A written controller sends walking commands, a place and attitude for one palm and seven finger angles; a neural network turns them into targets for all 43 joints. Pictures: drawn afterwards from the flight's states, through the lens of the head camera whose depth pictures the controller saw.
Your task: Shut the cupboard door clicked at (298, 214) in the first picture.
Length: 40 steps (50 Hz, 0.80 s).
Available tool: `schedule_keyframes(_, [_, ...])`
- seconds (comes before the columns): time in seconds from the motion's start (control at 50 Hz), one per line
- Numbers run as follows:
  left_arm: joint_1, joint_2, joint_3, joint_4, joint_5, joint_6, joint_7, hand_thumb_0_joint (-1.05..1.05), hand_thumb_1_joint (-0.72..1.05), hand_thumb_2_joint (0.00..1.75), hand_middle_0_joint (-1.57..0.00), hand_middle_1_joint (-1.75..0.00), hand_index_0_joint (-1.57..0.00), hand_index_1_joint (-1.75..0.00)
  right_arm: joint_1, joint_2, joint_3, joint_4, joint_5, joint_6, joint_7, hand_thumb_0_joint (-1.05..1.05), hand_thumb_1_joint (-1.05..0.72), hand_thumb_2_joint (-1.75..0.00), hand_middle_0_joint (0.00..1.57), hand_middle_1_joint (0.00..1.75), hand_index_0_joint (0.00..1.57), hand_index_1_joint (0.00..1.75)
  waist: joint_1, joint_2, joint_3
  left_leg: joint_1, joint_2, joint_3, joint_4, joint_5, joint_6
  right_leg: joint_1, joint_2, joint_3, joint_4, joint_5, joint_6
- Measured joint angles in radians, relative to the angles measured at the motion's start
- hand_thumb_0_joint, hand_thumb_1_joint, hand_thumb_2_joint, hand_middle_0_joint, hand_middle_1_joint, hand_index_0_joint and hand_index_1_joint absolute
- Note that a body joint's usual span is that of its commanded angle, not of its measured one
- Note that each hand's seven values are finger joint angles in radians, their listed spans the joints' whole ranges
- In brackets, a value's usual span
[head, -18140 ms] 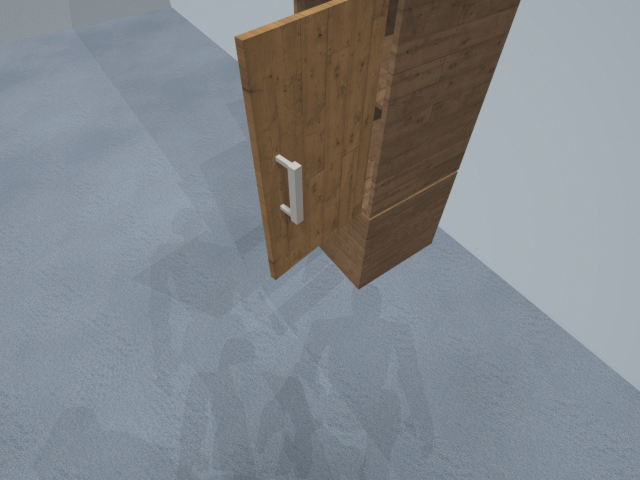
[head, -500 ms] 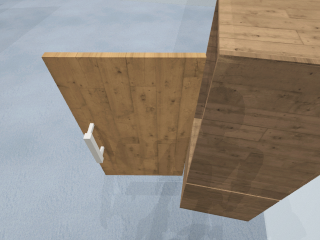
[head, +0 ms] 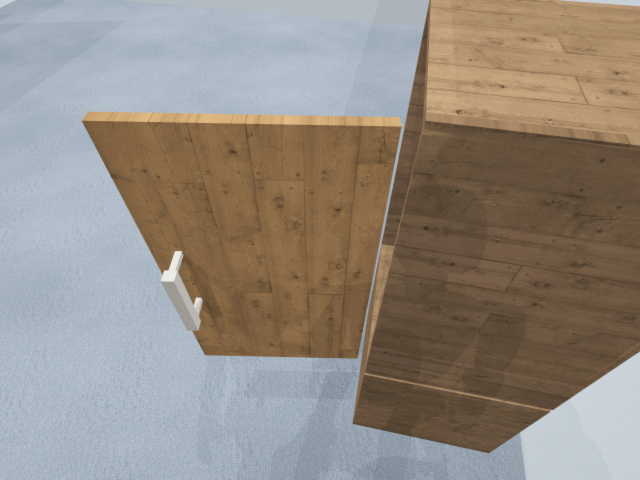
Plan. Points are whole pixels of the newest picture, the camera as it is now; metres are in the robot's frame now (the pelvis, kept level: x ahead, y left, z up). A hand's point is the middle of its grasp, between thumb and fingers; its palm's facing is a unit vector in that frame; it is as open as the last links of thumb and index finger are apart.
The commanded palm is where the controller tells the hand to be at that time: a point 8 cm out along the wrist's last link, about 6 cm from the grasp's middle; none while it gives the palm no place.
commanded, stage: look again from close up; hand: left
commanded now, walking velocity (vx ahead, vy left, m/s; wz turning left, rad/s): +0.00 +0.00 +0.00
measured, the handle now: (185, 292) +0.38 +0.25 -0.05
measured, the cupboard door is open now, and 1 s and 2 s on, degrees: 100 100 100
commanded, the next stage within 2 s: shuffle to correct the standing spot in 0.40 s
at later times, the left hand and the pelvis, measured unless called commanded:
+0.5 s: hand out of the picture -0.03 +0.16 -0.17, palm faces +0.02 -0.98 -0.19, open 7.4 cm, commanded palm none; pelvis -0.01 +0.00 +0.00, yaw +0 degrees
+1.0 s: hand out of the picture -0.01 +0.22 -0.18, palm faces -0.02 -0.97 -0.22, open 7.4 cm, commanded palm none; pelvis -0.05 +0.04 -0.01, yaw -1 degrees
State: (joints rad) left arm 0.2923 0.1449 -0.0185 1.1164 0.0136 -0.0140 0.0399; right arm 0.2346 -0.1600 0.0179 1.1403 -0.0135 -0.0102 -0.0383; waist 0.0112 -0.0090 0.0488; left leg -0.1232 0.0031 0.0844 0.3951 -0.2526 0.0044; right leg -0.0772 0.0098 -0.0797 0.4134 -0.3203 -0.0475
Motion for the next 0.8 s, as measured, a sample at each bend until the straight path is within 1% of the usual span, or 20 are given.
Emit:
schedule_keyframes(0.52, [0.017, -0.011, 0.001, 0.011, -0.001, -0.002, -0.001, 0.0, 0.9, 0.9, -0.2, -0.3, -0.2, -0.3, 0.038, 0.029, 0.003, 0.021, 0.0, 0.0, 0.002, 0.01, -0.92, -0.9, 0.2, 0.3, 0.2, 0.29, -0.001, 0.001, 0.004, -0.004, 0.006, 0.0, -0.017, 0.024, -0.004, -0.007, 0.006, -0.001, -0.013, 0.022, -0.007])
schedule_keyframes(0.6, [0.015, -0.013, 0.005, 0.0, 0.0, 0.001, 0.001, 0.0, 0.9, 0.9, -0.2, -0.3, -0.2, -0.3, 0.037, 0.028, -0.003, 0.01, 0.002, 0.004, 0.002, 0.01, -0.92, -0.9, 0.2, 0.3, 0.2, 0.29, 0.002, 0.0, 0.007, -0.013, 0.004, 0.004, -0.014, 0.027, -0.004, -0.022, 0.004, 0.003, 0.002, 0.02, -0.007])
schedule_keyframes(0.68, [0.007, -0.012, 0.016, -0.026, 0.003, 0.008, 0.006, 0.0, 0.9, 0.9, -0.2, -0.3, -0.2, -0.3, 0.025, 0.018, -0.018, -0.018, 0.0, 0.02, 0.001, 0.01, -0.92, -0.9, 0.2, 0.3, 0.2, 0.29, 0.007, 0.005, 0.019, -0.044, 0.004, 0.011, 0.025, 0.018, -0.002, -0.059, 0.0, 0.009, 0.05, 0.008, -0.007])
schedule_keyframes(0.7, [0.005, -0.014, 0.017, -0.032, 0.006, 0.003, 0.014, 0.0, 0.9, 0.9, -0.2, -0.3, -0.2, -0.3, 0.018, 0.011, -0.021, -0.03, 0.002, 0.025, 0.003, 0.01, -0.92, -0.9, 0.2, 0.3, 0.2, 0.29, 0.005, 0.013, 0.021, -0.071, 0.011, 0.009, 0.065, 0.01, -0.005, -0.07, 0.004, 0.007, 0.058, 0.009, -0.004])
schedule_keyframes(0.76, [0.018, -0.015, 0.02, -0.076, 0.015, -0.013, 0.023, 0.0, 0.9, 0.9, -0.2, -0.3, -0.2, -0.3, 0.001, -0.013, -0.038, -0.096, 0.007, 0.035, 0.015, 0.01, -0.93, -0.9, 0.2, 0.3, 0.2, 0.29, -0.006, 0.031, 0.027, -0.167, 0.019, -0.032, 0.243, -0.073, 0.004, -0.103, 0.015, 0.008, 0.085, 0.015, -0.002])
schedule_keyframes(0.8, [0.023, -0.012, 0.019, -0.093, 0.017, -0.013, 0.019, 0.0, 0.9, 0.9, -0.2, -0.3, -0.21, -0.3, -0.005, -0.024, -0.043, -0.129, 0.006, 0.03, 0.02, 0.01, -0.93, -0.9, 0.2, 0.3, 0.2, 0.29, -0.012, 0.041, 0.025, -0.173, 0.023, -0.039, 0.249, -0.072, 0.004, -0.111, 0.017, 0.01, 0.11, 0.008, -0.001])
